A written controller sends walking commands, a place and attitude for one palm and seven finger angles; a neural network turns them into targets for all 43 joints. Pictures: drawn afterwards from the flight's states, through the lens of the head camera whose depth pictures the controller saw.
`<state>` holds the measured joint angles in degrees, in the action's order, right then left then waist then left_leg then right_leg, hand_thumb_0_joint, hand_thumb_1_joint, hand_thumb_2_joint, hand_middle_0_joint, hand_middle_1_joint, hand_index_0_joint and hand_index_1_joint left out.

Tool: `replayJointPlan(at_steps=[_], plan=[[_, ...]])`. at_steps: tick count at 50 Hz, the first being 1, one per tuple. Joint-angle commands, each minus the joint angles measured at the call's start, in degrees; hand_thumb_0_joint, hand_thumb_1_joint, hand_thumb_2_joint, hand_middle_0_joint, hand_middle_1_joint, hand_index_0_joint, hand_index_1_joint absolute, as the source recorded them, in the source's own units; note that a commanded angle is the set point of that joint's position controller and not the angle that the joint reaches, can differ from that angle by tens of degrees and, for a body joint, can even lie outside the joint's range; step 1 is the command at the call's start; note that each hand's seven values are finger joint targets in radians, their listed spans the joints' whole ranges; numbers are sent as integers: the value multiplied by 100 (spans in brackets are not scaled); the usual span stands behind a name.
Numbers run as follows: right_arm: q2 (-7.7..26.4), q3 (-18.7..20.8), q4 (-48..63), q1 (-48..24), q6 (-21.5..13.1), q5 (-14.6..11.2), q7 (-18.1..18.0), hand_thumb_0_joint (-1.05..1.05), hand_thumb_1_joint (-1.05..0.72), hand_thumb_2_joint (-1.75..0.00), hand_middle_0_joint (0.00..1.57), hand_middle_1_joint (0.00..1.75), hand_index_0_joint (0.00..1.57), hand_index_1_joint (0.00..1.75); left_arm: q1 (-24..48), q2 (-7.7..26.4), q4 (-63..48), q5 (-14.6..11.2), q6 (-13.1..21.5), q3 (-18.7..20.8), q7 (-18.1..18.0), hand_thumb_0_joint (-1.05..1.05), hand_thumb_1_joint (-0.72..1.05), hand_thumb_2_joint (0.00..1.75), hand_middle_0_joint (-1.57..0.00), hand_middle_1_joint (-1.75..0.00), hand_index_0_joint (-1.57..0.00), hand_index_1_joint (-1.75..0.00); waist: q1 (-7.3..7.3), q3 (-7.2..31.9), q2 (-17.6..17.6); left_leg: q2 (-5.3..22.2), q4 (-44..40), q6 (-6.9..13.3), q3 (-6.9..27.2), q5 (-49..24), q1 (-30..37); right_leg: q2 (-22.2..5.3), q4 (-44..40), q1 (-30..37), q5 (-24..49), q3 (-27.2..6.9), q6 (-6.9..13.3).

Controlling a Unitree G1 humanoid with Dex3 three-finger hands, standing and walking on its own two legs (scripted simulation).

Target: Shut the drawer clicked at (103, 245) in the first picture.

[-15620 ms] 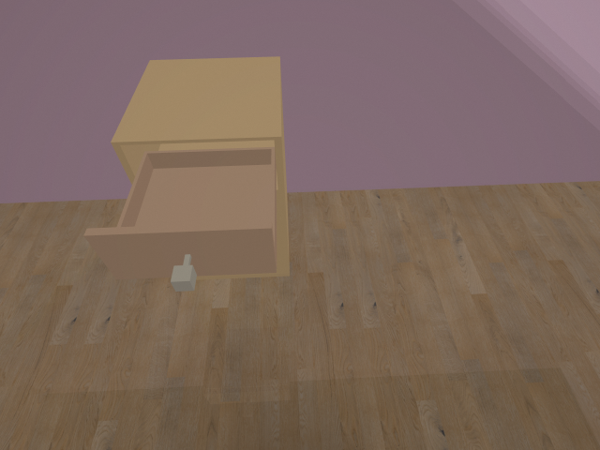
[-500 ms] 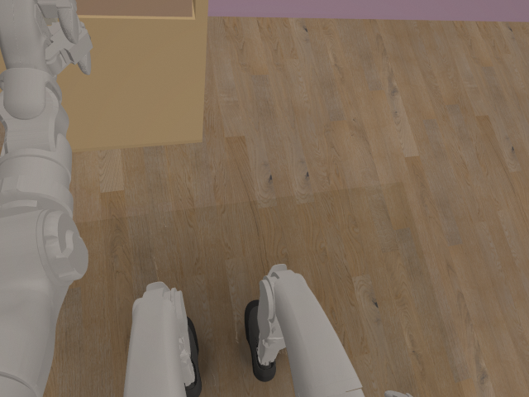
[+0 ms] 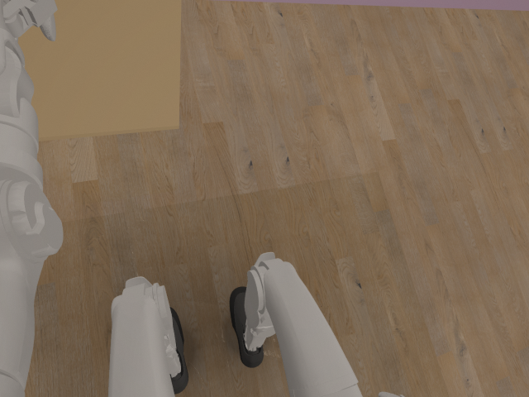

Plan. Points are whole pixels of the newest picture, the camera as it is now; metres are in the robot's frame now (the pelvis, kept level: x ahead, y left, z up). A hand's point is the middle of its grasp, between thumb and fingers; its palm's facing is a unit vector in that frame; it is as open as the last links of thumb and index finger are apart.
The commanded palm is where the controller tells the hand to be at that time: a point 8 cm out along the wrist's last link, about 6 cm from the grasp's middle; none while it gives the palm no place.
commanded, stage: pull the fist back off the drawer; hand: left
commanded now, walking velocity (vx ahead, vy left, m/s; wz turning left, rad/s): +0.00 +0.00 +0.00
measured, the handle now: out of the picture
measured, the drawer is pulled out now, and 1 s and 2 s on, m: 0.00 0.00 0.00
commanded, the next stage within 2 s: draw the hand back to the body in 0.40 s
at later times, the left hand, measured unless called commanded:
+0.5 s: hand (41, 15) +0.59 +0.19 +0.04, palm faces +0.09 -1.00 -0.04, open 3.3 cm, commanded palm +0.56 +0.20 +0.06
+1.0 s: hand out of the picture +0.44 +0.21 +0.19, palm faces +0.08 -1.00 -0.04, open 3.3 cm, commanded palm +0.40 +0.26 +0.21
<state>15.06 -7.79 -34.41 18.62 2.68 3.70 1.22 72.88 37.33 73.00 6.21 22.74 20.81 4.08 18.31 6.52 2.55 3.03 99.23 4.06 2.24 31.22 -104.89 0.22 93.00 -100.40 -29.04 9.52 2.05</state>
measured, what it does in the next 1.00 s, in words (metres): rises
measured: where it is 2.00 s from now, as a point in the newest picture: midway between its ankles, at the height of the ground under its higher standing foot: (212, 351)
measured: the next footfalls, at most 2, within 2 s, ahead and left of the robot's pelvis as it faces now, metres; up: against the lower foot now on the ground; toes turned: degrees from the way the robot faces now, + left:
none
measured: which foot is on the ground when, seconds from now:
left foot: down 0.00-1.00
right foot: down 0.00-1.00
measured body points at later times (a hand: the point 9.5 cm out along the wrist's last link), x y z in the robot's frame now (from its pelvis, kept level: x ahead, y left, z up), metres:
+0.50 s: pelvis +0.05 +0.01 +0.04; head +0.27 +0.05 +0.43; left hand +0.58 +0.24 +0.05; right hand +0.09 -0.25 -0.08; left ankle +0.09 +0.09 -0.49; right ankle +0.11 -0.11 -0.49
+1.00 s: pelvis +0.10 +0.01 +0.16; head +0.21 +0.03 +0.60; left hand +0.43 +0.26 +0.20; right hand +0.28 -0.23 +0.06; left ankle +0.09 +0.09 -0.49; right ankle +0.11 -0.11 -0.49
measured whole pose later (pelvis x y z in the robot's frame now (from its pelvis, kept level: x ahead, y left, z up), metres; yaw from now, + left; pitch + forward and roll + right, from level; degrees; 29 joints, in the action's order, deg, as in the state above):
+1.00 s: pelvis +0.10 +0.01 +0.16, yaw +6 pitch +21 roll -4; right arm 14.5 -1.1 -29.7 11.3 2.3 -2.7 -0.3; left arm 11.2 15.5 21.3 -11.2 18.8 8.7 8.3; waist 3.1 8.4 2.0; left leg 0.8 65.4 2.6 0.0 30.8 -55.5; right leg 0.6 61.1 -52.6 -29.4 6.0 1.2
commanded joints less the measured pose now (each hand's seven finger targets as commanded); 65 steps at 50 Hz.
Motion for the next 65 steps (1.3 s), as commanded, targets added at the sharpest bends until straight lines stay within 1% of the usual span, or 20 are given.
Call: replayJointPlan(at_steps=[1, 11, 13, 16, 18, 24, 25, 26, 28, 29, 32, 34, 40, 45, 50, 51, 52, 55, 59, 65], plan=[[1356, 525, 146, 1215, 1, 14, -18, 0, -90, -90, 20, 30, 20, 30, 2879, 1282, -1591, -190, 240, 200, -163, 0, 90, 90, -140, -160, -140, -160, 51, 3665, 1723, -49, -1629, -169, 930, 548, 3339, 189, -1177, 1374, -340, -573, -28], [1235, 662, 275, 1188, 175, -40, 66, 0, -90, -90, 20, 30, 20, 30, 1225, 827, -2121, -557, 235, 436, -14, 0, 90, 90, -140, -160, -140, -160, -397, 3896, 1222, -18, -1643, -192, 691, -677, 3610, 219, -1277, 2052, 173, -589, -32], [1180, 717, 272, 1145, 204, -52, 106, 0, -90, -90, 20, 30, 20, 30, 973, 448, -2303, -622, 271, 241, 13, 0, 90, 90, -140, -160, -140, -160, -377, 3869, 1130, -6, -1627, -192, 633, -902, 3721, 223, -1345, 2110, 308, -604, -45], [1167, 782, 286, 1069, 248, -71, 133, 0, -90, -90, 20, 30, 20, 30, 731, 400, -2815, -721, 427, 253, 42, 0, 90, 90, -140, -160, -140, -160, -479, 4058, 1216, -9, -1630, -213, 596, -1389, 4036, 213, -1363, 2271, 606, -623, -38], [1137, 849, 246, 1036, 258, -77, 157, 0, -90, -90, 20, 30, 20, 30, 722, 88, -3054, -787, 517, 67, 47, 0, 90, 90, -140, -160, -140, -160, -416, 4213, 1204, -16, -1596, -233, 626, -1732, 4321, 210, -1369, 2288, 850, -608, -50], [1097, 898, 76, 995, 324, -45, 157, 0, -90, -90, 20, 30, 20, 30, 722, -342, -2739, -802, 671, -189, -42, 0, 90, 90, -140, -160, -140, -160, -324, 3731, 1154, -46, -1562, -241, 619, -2078, 4476, 168, -1388, 2059, 1049, -571, -52], [1108, 912, 92, 971, 350, -29, 155, 0, -90, -90, 20, 30, 20, 30, 618, -237, -2729, -790, 719, -65, -63, 0, 90, 90, -140, -160, -140, -160, -399, 3859, 1155, -58, -1536, -254, 603, -2188, 4519, 169, -1361, 2147, 1130, -572, -44], [1121, 932, 235, 927, 384, -45, 161, 0, -90, -90, 20, 30, 20, 30, 345, 29, -3259, -830, 784, 159, -74, 0, 90, 90, -140, -160, -140, -160, -645, 4331, 1268, -75, -1628, -276, 555, -2491, 4817, 170, -1400, 2542, 1361, -616, -27], [1047, 1010, 550, 774, 436, -146, 219, 0, -90, -90, 20, 30, 20, 30, -575, -109, -4544, -972, 770, 71, -7, 0, 90, 90, -140, -160, -140, -160, -1006, 5360, 1664, -91, -1944, -394, 542, -3514, 5868, 166, -1574, 3321, 2105, -653, 4], [1007, 1033, 682, 717, 450, -224, 252, 0, -90, -90, 20, 30, 20, 30, -1318, -253, -4841, -1057, 629, -27, 42, 0, 90, 90, -140, -160, -140, -160, -1163, 5518, 1696, -90, -2091, -436, 530, -3955, 6167, 163, -1664, 3614, 2373, -664, 15], [954, 1067, 853, 501, 486, -457, 235, 0, -90, -90, 20, 30, 20, 30, -2596, -753, -5420, -1359, 13, -342, 153, 0, 90, 90, -140, -160, -140, -160, -1103, 4842, 670, -95, -2535, -304, 410, -3559, 5885, 166, -2208, 4519, 2725, -666, -72], [909, 1033, 880, 363, 384, -560, 115, 0, -90, -90, 20, 30, 20, 30, -2907, -791, -5739, -1482, -239, -345, 98, 0, 90, 90, -140, -160, -140, -160, -1105, 4419, 337, -124, -2775, -237, 315, -3068, 5633, 137, -2482, 4906, 2677, -730, -114], [727, 1023, 653, 172, -116, -579, -136, 0, -90, -90, 20, 30, 20, 30, -3533, -1378, -6401, -1678, 60, -840, -23, 0, 90, 90, -140, -160, -140, -160, -1048, 3385, 256, -171, -3392, -256, 114, -2745, 6203, 132, -3196, 5274, 2446, -737, -170], [754, 1007, 765, -20, -187, -608, -175, 0, -90, -90, 20, 30, 20, 30, -4662, -1534, -5828, -1710, 51, -1042, 353, 0, 90, 90, -140, -160, -140, -160, -1222, 2319, 125, -222, -3939, -260, -12, -2485, 6317, 124, -3667, 5680, 2231, -680, -119], [713, 965, 1250, -302, -233, -670, -215, 0, -90, -90, 20, 30, 20, 30, -5746, -1375, -6935, -1988, -103, -890, 512, 0, 90, 90, -140, -160, -140, -160, -1539, 2278, 426, -219, -4575, -287, 8, -3095, 7218, 108, -4088, 6498, 2577, -607, -86], [591, 986, 1338, -487, 33, -681, -311, 0, -90, -90, 20, 30, 20, 30, -6257, -785, -7007, -1231, -643, -936, -76, 0, 90, 90, -140, -160, -140, -160, -1896, 2824, 432, -183, -5009, -347, 6, -3340, 7831, -46, -4413, 7055, 2514, -839, 14], [477, 942, 1588, -505, 113, -685, -378, 0, -90, -90, 20, 30, 20, 30, -6486, -1291, -7400, -1203, -939, -1254, -365, 0, 90, 90, -140, -160, -140, -160, -1704, 2336, 342, -160, -5180, -358, -12, -3329, 7955, -52, -4593, 7036, 2534, -755, -11], [510, 843, 1629, -702, 211, -694, -556, 0, -90, -90, 20, 30, 20, 30, -6543, -1232, -7797, -1029, -1459, -1350, -921, 0, 90, 90, -140, -160, -140, -160, -1612, 1540, 241, -82, -5644, -329, 74, -2910, 8124, -56, -4998, 7197, 2285, -715, -21], [521, 736, 1594, -944, 37, -664, -731, 0, -90, -90, 20, 30, 20, 30, -6565, -989, -8360, -966, -1707, -1199, -1265, 0, 90, 90, -140, -160, -140, -160, -1696, 1135, 108, -86, -6207, -268, 98, -2470, 8494, -104, -5536, 7835, 2131, -719, -1], [446, 666, 1436, -1146, -344, -656, -693, 0, -90, -90, 20, 30, 20, 30, -7811, -1335, -8833, -999, -1910, -1312, -1231, 0, 90, 90, -140, -160, -140, -160, -1825, 504, 61, -32, -6877, -325, 166, -2886, 9262, -91, -6168, 8368, 2260, -659, -11]])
